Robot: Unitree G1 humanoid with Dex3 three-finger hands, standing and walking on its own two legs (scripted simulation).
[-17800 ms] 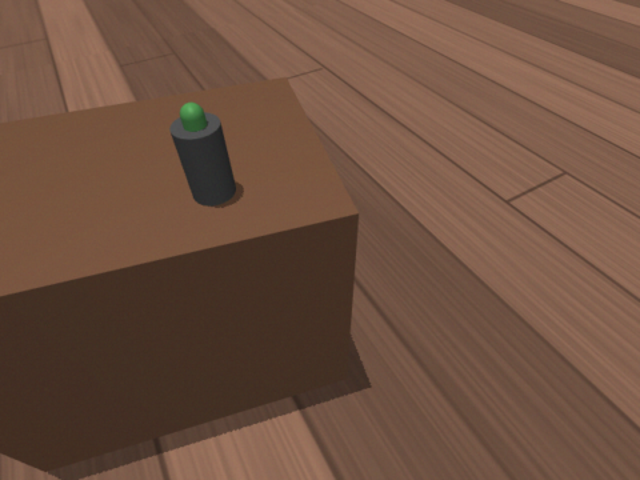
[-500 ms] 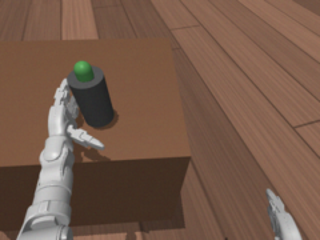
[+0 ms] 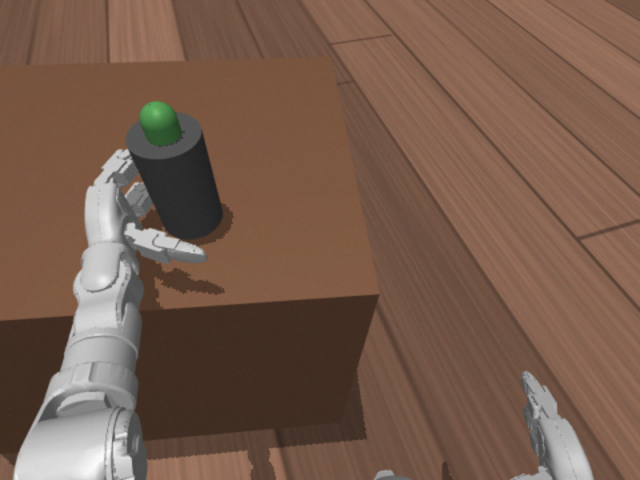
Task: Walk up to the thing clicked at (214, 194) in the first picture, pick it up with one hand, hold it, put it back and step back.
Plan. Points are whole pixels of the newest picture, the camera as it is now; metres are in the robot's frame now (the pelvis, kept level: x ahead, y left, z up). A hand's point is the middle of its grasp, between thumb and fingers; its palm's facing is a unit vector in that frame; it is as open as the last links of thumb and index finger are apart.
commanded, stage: close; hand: left
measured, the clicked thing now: (176, 169) +0.50 +0.15 +0.11
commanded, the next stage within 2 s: settle in 0.32 s
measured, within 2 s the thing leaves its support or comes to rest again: leaves its support in 0.20 s
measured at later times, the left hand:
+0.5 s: hand (147, 193) +0.46 +0.18 +0.11, palm faces +0.11 -0.99 +0.05, open 10.8 cm
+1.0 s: hand (161, 199) +0.45 +0.17 +0.12, palm faces +0.05 -1.00 -0.03, open 11.2 cm
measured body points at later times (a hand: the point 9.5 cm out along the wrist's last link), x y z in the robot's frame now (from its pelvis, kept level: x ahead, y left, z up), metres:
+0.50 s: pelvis +0.02 +0.01 +0.00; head +0.07 +0.02 +0.45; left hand +0.45 +0.24 +0.11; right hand +0.17 -0.25 -0.05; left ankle +0.02 +0.13 -0.69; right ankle +0.01 -0.13 -0.69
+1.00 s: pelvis +0.03 -0.01 +0.01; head +0.06 -0.01 +0.46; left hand +0.44 +0.22 +0.12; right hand +0.18 -0.27 -0.04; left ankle +0.02 +0.13 -0.69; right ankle +0.01 -0.14 -0.69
